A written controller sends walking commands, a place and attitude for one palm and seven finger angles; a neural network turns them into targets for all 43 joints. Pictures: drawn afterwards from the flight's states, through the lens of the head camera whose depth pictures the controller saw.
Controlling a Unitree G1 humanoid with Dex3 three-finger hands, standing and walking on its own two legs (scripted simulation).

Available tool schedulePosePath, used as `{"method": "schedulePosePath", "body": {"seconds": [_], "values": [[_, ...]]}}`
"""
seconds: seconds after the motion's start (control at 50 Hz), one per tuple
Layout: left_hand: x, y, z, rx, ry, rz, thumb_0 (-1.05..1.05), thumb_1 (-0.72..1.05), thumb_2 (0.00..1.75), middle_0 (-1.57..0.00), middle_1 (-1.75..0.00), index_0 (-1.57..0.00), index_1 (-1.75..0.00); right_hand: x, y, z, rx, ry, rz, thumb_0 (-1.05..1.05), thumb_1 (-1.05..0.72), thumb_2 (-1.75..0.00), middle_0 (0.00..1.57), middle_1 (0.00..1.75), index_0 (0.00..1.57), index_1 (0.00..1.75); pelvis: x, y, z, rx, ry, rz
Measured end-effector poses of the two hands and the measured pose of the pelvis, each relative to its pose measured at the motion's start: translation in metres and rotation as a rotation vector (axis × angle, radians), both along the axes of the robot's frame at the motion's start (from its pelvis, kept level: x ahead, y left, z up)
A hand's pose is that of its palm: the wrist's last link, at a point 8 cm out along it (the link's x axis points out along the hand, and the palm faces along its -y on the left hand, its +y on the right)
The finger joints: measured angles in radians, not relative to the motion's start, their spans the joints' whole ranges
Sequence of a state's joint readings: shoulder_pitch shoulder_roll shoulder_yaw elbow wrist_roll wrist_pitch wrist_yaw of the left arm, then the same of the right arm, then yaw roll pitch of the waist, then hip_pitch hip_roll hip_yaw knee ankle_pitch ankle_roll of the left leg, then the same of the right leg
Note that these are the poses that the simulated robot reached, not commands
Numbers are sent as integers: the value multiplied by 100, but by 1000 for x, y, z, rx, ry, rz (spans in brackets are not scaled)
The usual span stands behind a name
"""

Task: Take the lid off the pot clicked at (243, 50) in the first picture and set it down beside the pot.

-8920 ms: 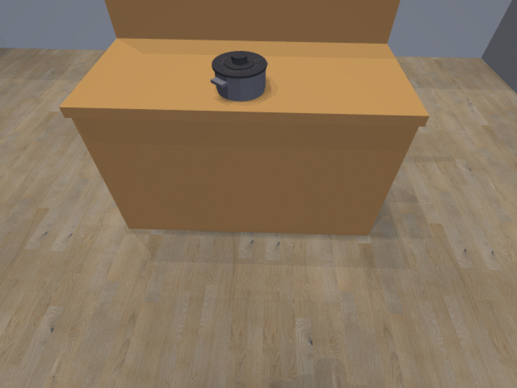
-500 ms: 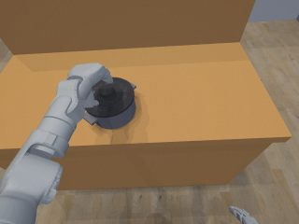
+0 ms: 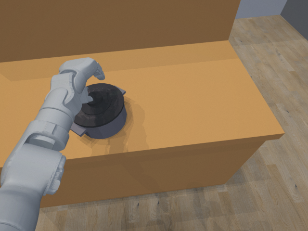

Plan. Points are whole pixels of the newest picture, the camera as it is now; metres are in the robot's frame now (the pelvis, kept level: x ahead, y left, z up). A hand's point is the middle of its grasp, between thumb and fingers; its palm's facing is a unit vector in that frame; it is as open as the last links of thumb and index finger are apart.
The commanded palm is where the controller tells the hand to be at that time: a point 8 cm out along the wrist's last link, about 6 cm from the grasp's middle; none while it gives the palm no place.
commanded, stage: move the open hand above the knob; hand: left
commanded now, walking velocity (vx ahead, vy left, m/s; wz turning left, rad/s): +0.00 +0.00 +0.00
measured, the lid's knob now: (94, 98) +0.50 +0.17 +0.03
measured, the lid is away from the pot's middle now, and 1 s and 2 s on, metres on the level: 0.00 0.00 0.00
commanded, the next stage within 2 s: lower the open fingers around the knob in 0.38 s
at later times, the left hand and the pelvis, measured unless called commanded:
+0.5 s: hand (86, 91) +0.46 +0.16 +0.11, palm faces -0.32 -0.07 -0.95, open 10.3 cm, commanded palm +0.46 +0.16 +0.16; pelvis -0.01 +0.00 +0.00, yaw +1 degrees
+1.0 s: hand (88, 100) +0.45 +0.16 +0.08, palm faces -0.36 -0.08 -0.93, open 10.3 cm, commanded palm +0.46 +0.17 +0.13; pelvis +0.00 +0.00 +0.00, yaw +0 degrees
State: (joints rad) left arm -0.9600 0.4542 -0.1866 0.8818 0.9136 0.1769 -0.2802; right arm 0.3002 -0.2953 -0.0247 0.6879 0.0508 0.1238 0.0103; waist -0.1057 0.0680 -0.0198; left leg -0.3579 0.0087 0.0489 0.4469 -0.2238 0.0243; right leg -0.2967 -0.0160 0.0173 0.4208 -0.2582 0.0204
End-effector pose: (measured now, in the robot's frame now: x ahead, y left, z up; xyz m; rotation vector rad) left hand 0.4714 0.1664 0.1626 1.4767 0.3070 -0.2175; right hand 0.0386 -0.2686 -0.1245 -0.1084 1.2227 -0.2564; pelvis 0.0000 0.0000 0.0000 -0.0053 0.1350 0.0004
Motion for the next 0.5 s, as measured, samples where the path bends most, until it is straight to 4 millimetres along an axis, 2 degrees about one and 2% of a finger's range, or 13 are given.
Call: {"method": "schedulePosePath", "body": {"seconds": [0.08,0.34,0.5], "values": [[-5,3,-1,3,2,-2,0,-26,131,-81,-8,-81,-8,8,2,1,5,-12,14,1,-91,-90,20,30,20,29,0,1,0,-1,-5,5],[-15,-1,5,-1,-28,-18,0,-26,131,-82,-8,-81,-8,54,15,5,28,-121,85,1,-91,-90,20,30,20,29,-3,3,-1,0,-10,21],[-19,-6,6,11,-15,-16,0,-26,131,-82,-8,-81,-8,57,20,3,39,-131,97,1,-91,-90,20,30,20,29,-6,2,-1,1,-14,26]]}}
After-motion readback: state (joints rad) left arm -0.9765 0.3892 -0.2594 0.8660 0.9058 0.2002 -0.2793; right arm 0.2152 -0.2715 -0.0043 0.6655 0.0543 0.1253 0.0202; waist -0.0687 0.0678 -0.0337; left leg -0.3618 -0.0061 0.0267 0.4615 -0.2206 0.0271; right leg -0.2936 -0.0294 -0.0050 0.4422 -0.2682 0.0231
